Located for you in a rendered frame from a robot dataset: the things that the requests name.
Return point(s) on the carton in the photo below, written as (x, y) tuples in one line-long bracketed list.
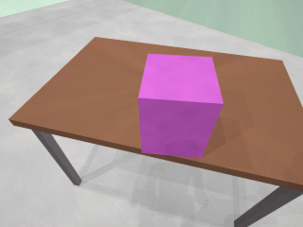
[(179, 103)]

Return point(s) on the table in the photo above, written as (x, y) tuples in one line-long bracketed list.
[(258, 134)]

